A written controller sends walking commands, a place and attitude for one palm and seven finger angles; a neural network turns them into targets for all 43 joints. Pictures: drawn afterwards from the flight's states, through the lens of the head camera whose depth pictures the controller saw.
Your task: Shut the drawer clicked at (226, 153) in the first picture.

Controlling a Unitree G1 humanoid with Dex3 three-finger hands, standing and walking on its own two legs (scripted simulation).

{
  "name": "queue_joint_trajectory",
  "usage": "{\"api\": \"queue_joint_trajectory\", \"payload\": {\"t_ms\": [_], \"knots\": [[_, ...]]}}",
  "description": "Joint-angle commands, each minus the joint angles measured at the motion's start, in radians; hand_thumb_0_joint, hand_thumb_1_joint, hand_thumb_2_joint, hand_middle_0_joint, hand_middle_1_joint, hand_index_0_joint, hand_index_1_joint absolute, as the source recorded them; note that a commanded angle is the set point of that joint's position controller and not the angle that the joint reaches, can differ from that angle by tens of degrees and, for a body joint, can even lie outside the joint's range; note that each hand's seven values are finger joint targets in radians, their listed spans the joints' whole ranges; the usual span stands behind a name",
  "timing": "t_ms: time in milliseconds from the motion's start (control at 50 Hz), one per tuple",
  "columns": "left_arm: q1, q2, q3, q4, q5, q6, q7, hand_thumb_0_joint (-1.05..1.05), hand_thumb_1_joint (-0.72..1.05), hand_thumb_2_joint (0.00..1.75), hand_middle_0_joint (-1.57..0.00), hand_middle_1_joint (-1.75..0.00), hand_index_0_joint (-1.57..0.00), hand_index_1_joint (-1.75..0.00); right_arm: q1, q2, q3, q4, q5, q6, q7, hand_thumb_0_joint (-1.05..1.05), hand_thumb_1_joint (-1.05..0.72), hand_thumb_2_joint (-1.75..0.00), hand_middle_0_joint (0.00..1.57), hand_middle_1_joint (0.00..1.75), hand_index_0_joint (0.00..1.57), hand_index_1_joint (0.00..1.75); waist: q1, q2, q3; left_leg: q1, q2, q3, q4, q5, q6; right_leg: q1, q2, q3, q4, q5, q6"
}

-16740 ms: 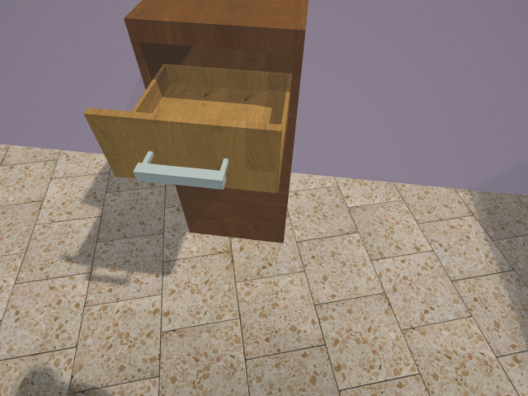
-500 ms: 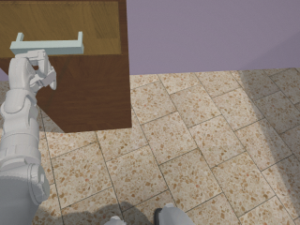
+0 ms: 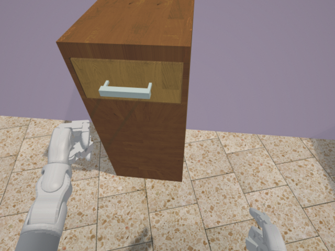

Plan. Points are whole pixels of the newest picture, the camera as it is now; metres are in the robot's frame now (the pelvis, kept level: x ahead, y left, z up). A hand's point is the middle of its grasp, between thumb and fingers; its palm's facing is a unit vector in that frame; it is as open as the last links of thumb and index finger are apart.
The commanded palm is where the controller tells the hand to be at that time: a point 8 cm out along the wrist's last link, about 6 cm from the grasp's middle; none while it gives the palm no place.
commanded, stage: draw the hand back to the body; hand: left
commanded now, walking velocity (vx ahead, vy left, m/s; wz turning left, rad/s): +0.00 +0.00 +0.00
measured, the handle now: (126, 88) +0.63 +0.20 +0.02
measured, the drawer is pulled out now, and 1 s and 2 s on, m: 0.00 0.00 0.00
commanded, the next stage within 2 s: step back with the hand held close in 0.66 s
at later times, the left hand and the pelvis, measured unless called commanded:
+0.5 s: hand (31, 198) +0.17 +0.23 +0.16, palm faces +0.39 -0.83 -0.40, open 3.2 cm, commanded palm +0.12 +0.27 +0.18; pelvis -0.01 -0.01 +0.01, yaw +0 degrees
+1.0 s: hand (28, 197) +0.17 +0.24 +0.16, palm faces +0.34 -0.82 -0.46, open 3.2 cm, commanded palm +0.11 +0.28 +0.18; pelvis -0.03 +0.00 +0.01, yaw -1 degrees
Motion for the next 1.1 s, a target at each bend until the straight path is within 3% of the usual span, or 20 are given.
{"api": "queue_joint_trajectory", "payload": {"t_ms": [0, 20, 60, 160, 200, 460, 540, 560, 600, 640, 740, 760, 780, 800, 820, 840, 880, 960, 1000, 1080], "knots": [[-0.190, 0.182, 0.090, -0.346, 0.006, -0.046, 0.055, 0.00, 0.90, 0.90, -1.40, -1.60, -1.40, -1.60, -0.064, -0.097, -0.031, -0.122, -0.005, -0.059, -0.016, 0.00, -0.90, -0.90, 0.20, 0.30, 0.20, 0.30, -0.007, 0.010, -0.169, 0.090, 0.037, -0.036, -0.145, 0.381, -0.022, 0.237, -0.011, 0.037, -0.093, 0.279, -0.021], [-0.160, 0.180, 0.092, -0.363, 0.008, -0.042, 0.059, 0.00, 0.90, 0.90, -1.40, -1.60, -1.40, -1.60, -0.072, -0.095, -0.031, -0.121, -0.006, -0.063, -0.017, 0.00, -0.90, -0.90, 0.20, 0.30, 0.20, 0.30, -0.005, 0.019, -0.148, 0.099, 0.039, -0.036, -0.157, 0.374, -0.023, 0.238, -0.009, 0.038, -0.106, 0.268, -0.021], [-0.107, 0.188, 0.107, -0.411, 0.006, -0.039, 0.062, 0.00, 0.90, 0.90, -1.40, -1.60, -1.40, -1.60, -0.085, -0.095, -0.030, -0.120, -0.013, -0.069, -0.018, 0.00, -0.90, -0.90, 0.20, 0.30, 0.20, 0.30, -0.001, -0.027, -0.125, 0.101, 0.036, -0.031, -0.175, 0.347, -0.014, 0.262, -0.007, 0.041, -0.130, 0.260, -0.019], [0.086, 0.175, 0.128, -0.507, 0.004, -0.034, 0.062, 0.00, 0.90, 0.90, -1.40, -1.60, -1.40, -1.60, -0.104, -0.088, -0.027, -0.115, -0.023, -0.085, -0.013, 0.00, -0.90, -0.90, 0.20, 0.30, 0.20, 0.30, 0.014, 0.008, -0.065, 0.116, 0.033, -0.029, -0.199, 0.351, -0.015, 0.292, -0.008, 0.043, -0.165, 0.261, -0.020], [0.146, 0.187, 0.155, -0.555, 0.004, -0.039, 0.066, 0.00, 0.90, 0.90, -1.40, -1.60, -1.40, -1.60, -0.107, -0.086, -0.031, -0.115, -0.027, -0.091, -0.011, 0.00, -0.90, -0.90, 0.20, 0.30, 0.20, 0.30, 0.019, -0.019, -0.066, 0.122, 0.033, -0.030, -0.202, 0.344, -0.013, 0.302, -0.007, 0.043, -0.172, 0.255, -0.019], [0.552, 0.217, 0.263, -0.857, 0.008, -0.075, 0.087, 0.00, 0.90, 0.90, -1.40, -1.60, -1.40, -1.60, -0.107, -0.077, -0.050, -0.123, -0.034, -0.169, -0.017, 0.00, -0.90, -0.90, 0.20, 0.30, 0.20, 0.30, 0.045, -0.003, 0.008, 0.110, 0.037, -0.037, -0.192, 0.272, -0.010, 0.275, -0.010, 0.067, -0.210, 0.158, -0.016], [0.481, 0.182, 0.219, -0.820, 0.023, -0.073, 0.089, 0.00, 0.90, 0.90, -1.40, -1.60, -1.40, -1.60, -0.091, -0.086, -0.052, -0.099, -0.034, -0.183, -0.024, 0.00, -0.90, -0.90, 0.20, 0.30, 0.20, 0.30, 0.023, 0.002, 0.086, 0.106, 0.037, -0.044, -0.196, 0.203, -0.007, 0.205, -0.008, 0.064, -0.226, 0.072, -0.016], [0.462, 0.185, 0.220, -0.825, 0.025, -0.076, 0.093, 0.00, 0.90, 0.90, -1.40, -1.60, -1.40, -1.60, -0.090, -0.085, -0.051, -0.098, -0.035, -0.187, -0.027, 0.00, -0.90, -0.90, 0.20, 0.30, 0.20, 0.30, 0.023, 0.016, 0.082, 0.107, 0.036, -0.047, -0.200, 0.182, -0.006, 0.205, -0.011, 0.060, -0.224, 0.051, -0.015], [0.481, 0.187, 0.229, -0.802, 0.024, -0.078, 0.098, 0.00, 0.90, 0.90, -1.40, -1.60, -1.40, -1.60, -0.086, -0.081, -0.053, -0.096, -0.036, -0.193, -0.033, 0.00, -0.90, -0.90, 0.20, 0.30, 0.20, 0.30, 0.030, -0.031, 0.070, 0.108, 0.035, -0.047, -0.200, 0.170, -0.002, 0.209, -0.012, 0.060, -0.223, 0.031, -0.014], [0.490, 0.200, 0.245, -0.799, 0.022, -0.079, 0.098, 0.00, 0.90, 0.90, -1.40, -1.60, -1.40, -1.60, -0.089, -0.081, -0.051, -0.093, -0.039, -0.198, -0.034, 0.00, -0.90, -0.90, 0.20, 0.30, 0.20, 0.30, 0.039, -0.033, 0.057, 0.112, 0.033, -0.047, -0.196, 0.189, -0.002, 0.222, -0.012, 0.063, -0.223, 0.050, -0.016], [0.490, 0.209, 0.256, -0.829, 0.027, -0.085, 0.097, 0.00, 0.90, 0.90, -1.40, -1.60, -1.40, -1.60, -0.093, -0.077, -0.046, -0.092, -0.043, -0.210, -0.029, 0.00, -0.90, -0.90, 0.20, 0.30, 0.20, 0.30, 0.049, 0.027, 0.028, 0.111, 0.031, -0.049, -0.201, 0.245, -0.012, 0.267, -0.010, 0.062, -0.205, 0.122, -0.020], [0.503, 0.200, 0.254, -0.820, 0.023, -0.083, 0.096, 0.00, 0.90, 0.90, -1.40, -1.60, -1.40, -1.60, -0.094, -0.072, -0.044, -0.093, -0.045, -0.211, -0.028, 0.00, -0.90, -0.90, 0.20, 0.30, 0.20, 0.30, 0.049, 0.014, 0.039, 0.106, 0.032, -0.049, -0.203, 0.255, -0.012, 0.270, -0.011, 0.060, -0.203, 0.136, -0.020], [0.405, 0.318, 0.392, -0.871, 0.021, -0.132, 0.102, 0.00, 0.90, 0.90, -1.40, -1.60, -1.40, -1.60, -0.077, -0.100, -0.049, -0.125, -0.037, -0.180, -0.024, 0.00, -0.90, -0.90, 0.20, 0.30, 0.20, 0.30, -0.003, -0.040, 0.129, 0.020, 0.043, -0.061, -0.182, 0.163, 0.012, 0.155, -0.058, 0.197, -0.267, 0.136, -0.023], [0.511, 0.233, 0.336, -0.772, 0.025, -0.136, 0.094, 0.00, 0.90, 0.90, -1.40, -1.60, -1.40, -1.60, -0.069, -0.083, -0.057, -0.102, -0.042, -0.159, -0.023, 0.00, -0.90, -0.90, 0.20, 0.30, 0.20, 0.30, -0.009, -0.081, 0.119, 0.032, 0.043, -0.070, -0.156, 0.160, 0.013, 0.134, -0.086, 0.203, -0.284, 0.116, -0.029], [0.564, 0.197, 0.304, -0.762, 0.029, -0.140, 0.088, 0.00, 0.90, 0.90, -1.40, -1.60, -1.40, -1.60, -0.064, -0.087, -0.062, -0.106, -0.044, -0.143, -0.016, 0.00, -0.90, -0.90, 0.20, 0.30, 0.20, 0.30, -0.012, -0.090, 0.081, 0.045, 0.044, -0.063, -0.141, 0.175, 0.012, 0.131, -0.096, 0.204, -0.287, 0.112, -0.029], [0.564, 0.200, 0.305, -0.794, 0.029, -0.153, 0.085, 0.00, 0.90, 0.90, -1.40, -1.60, -1.40, -1.60, -0.078, -0.088, -0.065, -0.116, -0.047, -0.135, -0.015, 0.00, -0.90, -0.90, 0.20, 0.30, 0.20, 0.30, -0.009, -0.057, 0.064, 0.041, 0.041, -0.063, -0.148, 0.202, 0.010, 0.142, -0.096, 0.191, -0.276, 0.157, -0.029], [0.612, 0.188, 0.289, -0.798, 0.032, -0.161, 0.086, 0.00, 0.90, 0.90, -1.40, -1.60, -1.40, -1.60, -0.076, -0.092, -0.073, -0.120, -0.045, -0.117, -0.014, 0.00, -0.90, -0.90, 0.20, 0.30, 0.20, 0.30, -0.015, -0.038, 0.003, 0.044, 0.051, -0.062, -0.163, 0.240, 0.011, 0.171, -0.091, 0.163, -0.234, 0.218, -0.020], [0.665, 0.226, 0.326, -0.839, 0.033, -0.168, 0.098, 0.00, 0.90, 0.90, -1.40, -1.60, -1.40, -1.60, -0.082, -0.097, -0.085, -0.147, -0.039, -0.090, -0.019, 0.00, -0.90, -0.90, 0.20, 0.30, 0.20, 0.30, -0.010, -0.014, -0.107, 0.024, 0.069, -0.077, -0.177, 0.399, 0.003, 0.258, -0.073, 0.112, -0.121, 0.403, -0.008], [0.689, 0.242, 0.344, -0.854, 0.031, -0.168, 0.102, 0.00, 0.90, 0.90, -1.40, -1.60, -1.40, -1.60, -0.085, -0.095, -0.093, -0.161, -0.034, -0.077, -0.021, 0.00, -0.90, -0.90, 0.20, 0.30, 0.20, 0.30, -0.007, -0.031, -0.136, 0.013, 0.079, -0.080, -0.166, 0.458, 0.001, 0.269, -0.069, 0.103, -0.082, 0.460, -0.001], [0.705, 0.252, 0.353, -0.887, 0.035, -0.168, 0.105, 0.00, 0.90, 0.90, -1.40, -1.60, -1.40, -1.60, -0.084, -0.099, -0.101, -0.180, -0.030, -0.066, -0.026, 0.00, -0.90, -0.90, 0.20, 0.30, 0.20, 0.30, -0.006, -0.002, -0.136, -0.036, 0.093, -0.096, -0.171, 0.481, -0.004, 0.265, -0.054, 0.095, -0.026, 0.458, 0.009]]}}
